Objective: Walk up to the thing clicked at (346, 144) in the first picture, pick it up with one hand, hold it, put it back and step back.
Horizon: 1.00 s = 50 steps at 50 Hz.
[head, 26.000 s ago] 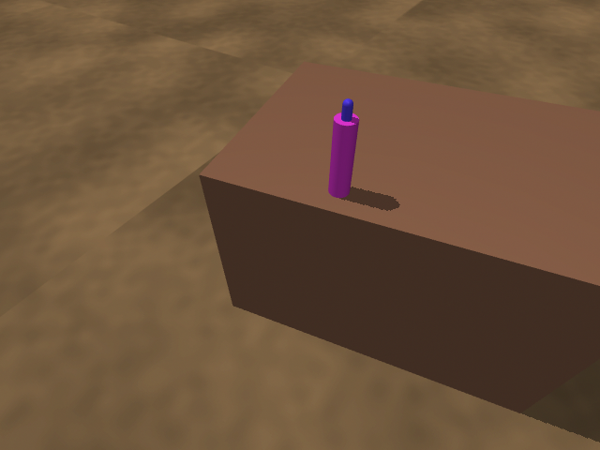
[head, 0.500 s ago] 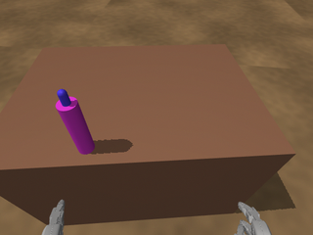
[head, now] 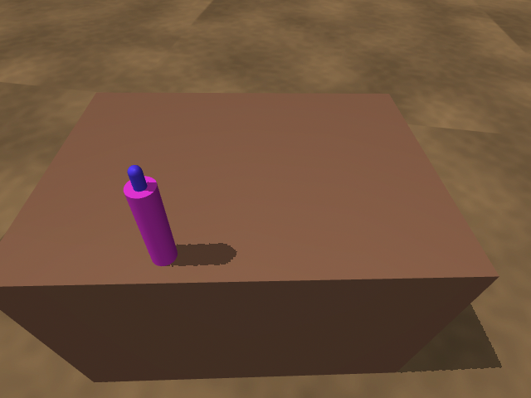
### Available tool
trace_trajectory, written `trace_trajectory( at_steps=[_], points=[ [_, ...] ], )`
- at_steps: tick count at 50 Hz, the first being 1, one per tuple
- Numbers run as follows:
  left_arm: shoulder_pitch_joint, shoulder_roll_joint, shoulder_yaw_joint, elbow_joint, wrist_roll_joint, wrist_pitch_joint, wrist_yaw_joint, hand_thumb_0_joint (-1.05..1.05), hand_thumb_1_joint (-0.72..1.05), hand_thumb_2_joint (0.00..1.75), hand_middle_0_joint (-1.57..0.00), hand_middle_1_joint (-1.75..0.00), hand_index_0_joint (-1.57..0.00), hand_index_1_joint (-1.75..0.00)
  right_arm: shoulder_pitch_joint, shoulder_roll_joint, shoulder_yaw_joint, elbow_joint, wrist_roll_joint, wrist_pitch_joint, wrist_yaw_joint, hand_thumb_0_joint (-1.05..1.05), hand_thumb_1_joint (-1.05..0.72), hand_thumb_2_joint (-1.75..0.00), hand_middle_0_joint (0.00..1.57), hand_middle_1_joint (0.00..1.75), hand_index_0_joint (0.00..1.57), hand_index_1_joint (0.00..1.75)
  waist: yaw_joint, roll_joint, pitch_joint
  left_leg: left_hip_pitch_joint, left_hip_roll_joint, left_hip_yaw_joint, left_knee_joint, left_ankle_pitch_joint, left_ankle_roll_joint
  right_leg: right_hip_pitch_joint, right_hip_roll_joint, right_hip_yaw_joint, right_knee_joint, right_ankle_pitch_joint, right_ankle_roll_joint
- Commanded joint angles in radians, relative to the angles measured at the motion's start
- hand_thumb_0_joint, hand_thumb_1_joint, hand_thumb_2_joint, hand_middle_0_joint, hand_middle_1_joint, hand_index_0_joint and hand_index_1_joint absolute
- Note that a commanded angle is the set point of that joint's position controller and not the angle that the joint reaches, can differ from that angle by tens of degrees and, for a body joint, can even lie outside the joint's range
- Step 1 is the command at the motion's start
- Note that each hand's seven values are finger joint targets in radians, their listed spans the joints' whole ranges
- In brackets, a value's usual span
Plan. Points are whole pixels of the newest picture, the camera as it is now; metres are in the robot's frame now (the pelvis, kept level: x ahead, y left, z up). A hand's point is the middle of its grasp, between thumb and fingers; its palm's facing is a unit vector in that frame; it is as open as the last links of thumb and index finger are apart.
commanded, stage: stand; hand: left
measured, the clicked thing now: (151, 217) +0.44 +0.21 +0.02
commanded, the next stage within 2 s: none
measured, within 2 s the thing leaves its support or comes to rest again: neither
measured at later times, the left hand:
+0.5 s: hand out of the picture +0.03 +0.25 -0.13, palm faces -0.02 -0.94 -0.35, open 7.6 cm
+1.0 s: hand out of the picture +0.08 +0.24 -0.13, palm faces -0.02 -0.94 -0.34, open 7.4 cm
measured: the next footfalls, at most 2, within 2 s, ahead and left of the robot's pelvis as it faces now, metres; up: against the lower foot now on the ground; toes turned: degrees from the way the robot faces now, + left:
none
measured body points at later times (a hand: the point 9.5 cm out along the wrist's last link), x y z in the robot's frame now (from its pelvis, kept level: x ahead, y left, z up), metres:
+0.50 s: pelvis -0.01 +0.00 +0.03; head -0.01 +0.00 +0.47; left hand +0.03 +0.30 -0.11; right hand +0.05 -0.30 -0.11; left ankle +0.02 +0.13 -0.72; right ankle +0.01 -0.15 -0.72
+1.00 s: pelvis +0.01 -0.01 +0.03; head +0.02 -0.01 +0.48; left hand +0.08 +0.29 -0.10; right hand +0.08 -0.30 -0.11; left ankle +0.02 +0.13 -0.72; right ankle +0.01 -0.15 -0.72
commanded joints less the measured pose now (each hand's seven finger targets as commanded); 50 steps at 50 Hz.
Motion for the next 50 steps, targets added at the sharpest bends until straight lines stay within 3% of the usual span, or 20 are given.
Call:
trace_trajectory(
  at_steps=[1,3,9,11,17,19,30,35,45,50],
  points=[
    [-0.021,0.183,0.048,-0.005,-0.004,-0.03,0.013,0.0,0.11,0.74,-0.2,-0.3,-0.2,-0.3,-0.065,-0.197,-0.044,-0.032,0.004,-0.035,-0.019,0.0,-0.9,-0.9,0.2,0.3,0.2,0.3,0.009,0.06,-0.05,0.053,0.074,-0.131,-0.236,0.148,0.07,0.051,-0.044,0.06,-0.178,0.17,-0.083],
    [-0.03,0.185,0.042,0.027,-0.004,-0.031,0.014,0.0,0.27,0.9,-0.2,-0.3,-0.2,-0.3,-0.071,-0.192,-0.04,-0.006,0.009,-0.034,-0.022,0.0,-0.9,-0.9,0.2,0.3,0.2,0.3,0.003,0.028,-0.046,0.09,0.065,-0.11,-0.235,0.174,0.06,0.062,-0.06,0.074,-0.223,0.205,-0.082],
    [-0.082,0.187,0.031,0.092,-0.01,-0.031,0.014,0.0,0.75,0.9,-0.2,-0.3,-0.2,-0.3,-0.074,-0.194,-0.029,0.056,0.016,-0.029,-0.02,0.0,-0.9,-0.9,0.2,0.3,0.2,0.3,-0.013,0.012,-0.031,0.135,0.073,-0.1,-0.312,0.194,0.054,0.101,-0.067,0.068,-0.303,0.192,-0.064],
    [-0.081,0.179,0.026,0.117,-0.006,-0.029,0.012,0.0,0.9,0.9,-0.2,-0.3,-0.2,-0.3,-0.099,-0.192,-0.027,0.069,0.019,-0.026,-0.017,0.0,-0.9,-0.9,0.2,0.3,0.2,0.3,-0.009,0.008,0.024,0.111,0.073,-0.112,-0.353,0.109,0.05,0.085,-0.061,0.059,-0.331,0.125,-0.058],
    [-0.086,0.181,0.025,0.165,-0.007,-0.026,0.005,0.0,0.9,0.9,-0.2,-0.3,-0.2,-0.3,-0.116,-0.202,-0.03,0.103,0.019,-0.021,-0.012,0.0,-0.9,-0.9,0.2,0.3,0.2,0.3,-0.006,0.033,0.037,0.096,0.079,-0.122,-0.423,-0.014,0.046,0.102,-0.06,0.06,-0.366,0.048,-0.052],
    [-0.095,0.181,0.023,0.173,-0.006,-0.029,0.004,0.0,0.9,0.9,-0.2,-0.3,-0.2,-0.3,-0.129,-0.2,-0.03,0.108,0.021,-0.024,-0.011,0.0,-0.9,-0.9,0.2,0.3,0.2,0.3,-0.005,0.029,0.007,0.117,0.079,-0.114,-0.414,0.043,0.046,0.125,-0.071,0.066,-0.374,0.089,-0.053],
    [-0.131,0.192,0.024,0.205,-0.007,-0.031,0.006,0.0,0.9,0.9,-0.2,-0.3,-0.2,-0.3,-0.131,-0.202,-0.022,0.14,0.023,-0.019,-0.007,0.0,-0.9,-0.9,0.2,0.3,0.2,0.3,-0.01,-0.019,0.011,0.15,0.074,-0.089,-0.411,0.103,0.04,0.118,-0.084,0.077,-0.418,0.067,-0.044],
    [-0.134,0.195,0.026,0.212,-0.012,-0.03,0.005,0.0,0.9,0.9,-0.2,-0.3,-0.2,-0.3,-0.127,-0.203,-0.016,0.15,0.023,-0.018,-0.008,0.0,-0.9,-0.9,0.2,0.3,0.2,0.3,-0.009,-0.005,-0.006,0.162,0.079,-0.084,-0.414,0.132,0.04,0.139,-0.084,0.073,-0.414,0.125,-0.046],
    [-0.147,0.194,0.032,0.214,-0.015,-0.029,0.005,0.0,0.9,0.9,-0.2,-0.3,-0.2,-0.3,-0.138,-0.217,-0.011,0.153,0.027,-0.028,-0.016,0.0,-0.9,-0.9,0.2,0.3,0.2,0.3,-0.007,0.003,-0.073,0.232,0.098,-0.068,-0.4,0.365,0.037,0.2,-0.091,0.057,-0.389,0.362,-0.036],
    [-0.162,0.189,0.031,0.212,-0.015,-0.024,0.004,0.0,0.9,0.9,-0.2,-0.3,-0.2,-0.3,-0.141,-0.213,-0.008,0.158,0.025,-0.027,-0.018,0.0,-0.9,-0.9,0.2,0.3,0.2,0.3,-0.006,0.007,-0.056,0.221,0.098,-0.062,-0.418,0.353,0.03,0.201,-0.088,0.051,-0.397,0.34,-0.035]
  ],
)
